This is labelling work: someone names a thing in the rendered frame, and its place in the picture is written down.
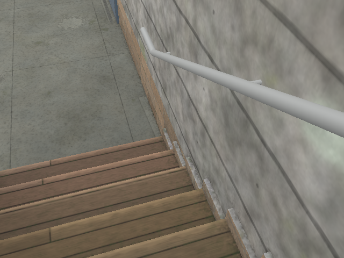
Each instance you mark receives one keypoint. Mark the stairs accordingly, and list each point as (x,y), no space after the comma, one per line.
(126,201)

